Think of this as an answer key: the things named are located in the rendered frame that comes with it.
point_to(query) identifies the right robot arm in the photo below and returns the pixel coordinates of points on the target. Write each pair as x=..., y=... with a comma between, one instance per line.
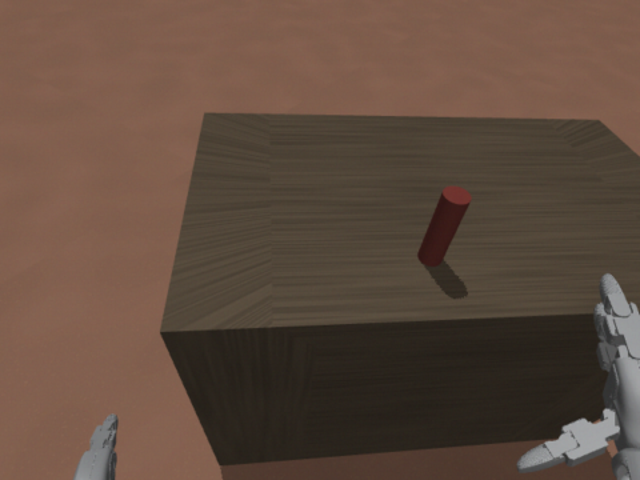
x=626, y=464

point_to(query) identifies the right robot hand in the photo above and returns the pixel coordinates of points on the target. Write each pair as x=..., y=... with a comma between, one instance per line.
x=618, y=327

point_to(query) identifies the left robot hand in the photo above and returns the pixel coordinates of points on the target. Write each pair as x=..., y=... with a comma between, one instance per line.
x=99, y=462

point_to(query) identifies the can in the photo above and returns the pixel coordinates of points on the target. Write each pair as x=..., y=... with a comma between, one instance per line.
x=448, y=214

